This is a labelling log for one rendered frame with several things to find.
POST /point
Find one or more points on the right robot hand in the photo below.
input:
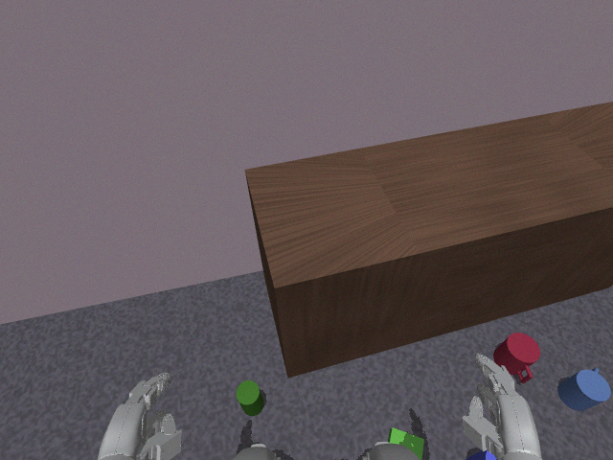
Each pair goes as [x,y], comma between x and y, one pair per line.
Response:
[510,413]

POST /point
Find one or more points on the left robot hand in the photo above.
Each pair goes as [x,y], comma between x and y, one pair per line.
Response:
[130,433]

